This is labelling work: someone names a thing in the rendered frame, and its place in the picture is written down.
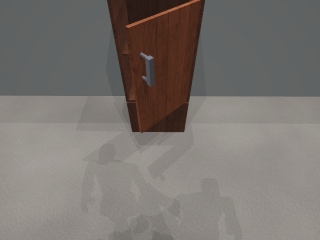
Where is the cupboard door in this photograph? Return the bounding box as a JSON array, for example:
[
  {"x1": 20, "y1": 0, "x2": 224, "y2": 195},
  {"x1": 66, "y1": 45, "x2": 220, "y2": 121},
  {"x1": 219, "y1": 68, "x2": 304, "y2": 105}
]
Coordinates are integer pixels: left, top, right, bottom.
[{"x1": 125, "y1": 0, "x2": 201, "y2": 133}]

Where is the handle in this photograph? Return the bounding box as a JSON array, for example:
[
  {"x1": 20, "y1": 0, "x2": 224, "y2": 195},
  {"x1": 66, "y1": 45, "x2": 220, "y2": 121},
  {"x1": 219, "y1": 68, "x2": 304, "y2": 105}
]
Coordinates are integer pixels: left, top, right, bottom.
[{"x1": 140, "y1": 52, "x2": 155, "y2": 87}]

